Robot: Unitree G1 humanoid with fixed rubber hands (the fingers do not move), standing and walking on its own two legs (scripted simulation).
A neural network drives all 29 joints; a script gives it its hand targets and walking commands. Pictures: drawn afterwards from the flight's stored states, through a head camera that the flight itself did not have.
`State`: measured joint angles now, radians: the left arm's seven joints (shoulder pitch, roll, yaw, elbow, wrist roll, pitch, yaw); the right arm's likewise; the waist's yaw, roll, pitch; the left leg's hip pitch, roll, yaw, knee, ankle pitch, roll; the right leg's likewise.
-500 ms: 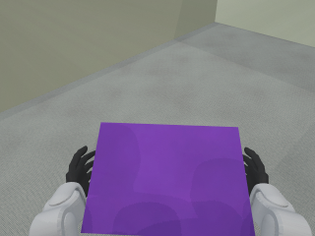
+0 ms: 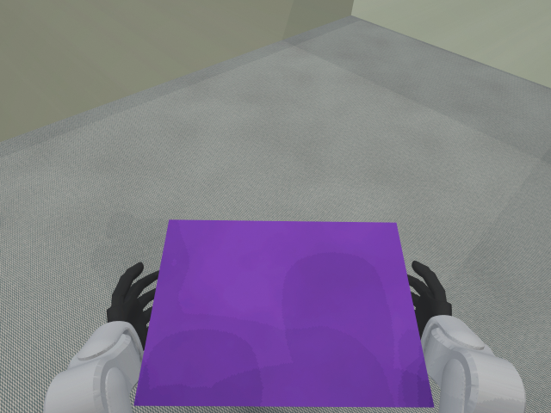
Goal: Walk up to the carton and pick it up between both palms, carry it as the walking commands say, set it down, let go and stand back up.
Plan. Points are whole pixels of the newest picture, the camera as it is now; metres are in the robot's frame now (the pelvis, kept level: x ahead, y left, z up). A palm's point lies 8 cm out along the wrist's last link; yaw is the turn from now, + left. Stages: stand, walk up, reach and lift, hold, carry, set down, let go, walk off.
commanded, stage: carry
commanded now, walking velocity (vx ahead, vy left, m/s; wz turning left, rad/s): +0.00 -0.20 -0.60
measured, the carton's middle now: (280, 325) +0.26 +0.01 +0.01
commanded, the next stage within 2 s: none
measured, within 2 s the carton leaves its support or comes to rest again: neither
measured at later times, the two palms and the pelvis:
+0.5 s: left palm (70, 350) +0.18 +0.23 +0.11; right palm out of the picture +0.10 -0.13 +0.12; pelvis -0.09 +0.10 +0.02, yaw -12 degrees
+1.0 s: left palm out of the picture +0.00 +0.27 +0.03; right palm out of the picture -0.18 -0.04 +0.03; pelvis -0.28 +0.20 -0.05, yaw -31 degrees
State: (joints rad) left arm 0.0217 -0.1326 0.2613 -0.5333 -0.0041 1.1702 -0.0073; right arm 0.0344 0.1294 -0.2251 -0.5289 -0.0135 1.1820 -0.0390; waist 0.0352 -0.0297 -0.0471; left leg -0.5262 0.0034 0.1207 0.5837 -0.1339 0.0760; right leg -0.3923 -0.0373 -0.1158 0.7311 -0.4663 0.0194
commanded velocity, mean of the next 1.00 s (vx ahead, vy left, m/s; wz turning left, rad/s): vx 0.00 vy -0.20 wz -0.60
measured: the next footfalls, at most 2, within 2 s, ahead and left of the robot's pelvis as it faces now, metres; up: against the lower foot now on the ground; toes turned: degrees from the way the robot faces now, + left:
right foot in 0.02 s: +0.03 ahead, -0.10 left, +0.00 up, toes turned -7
right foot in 0.52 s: -0.07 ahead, -0.05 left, +0.00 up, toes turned -23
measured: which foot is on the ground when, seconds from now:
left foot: down 0.00-0.72, up 0.74-0.86, down 0.88-1.00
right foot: up 0.00-0.00, down 0.02-0.16, up 0.18-0.50, down 0.52-0.84, up 0.86-1.00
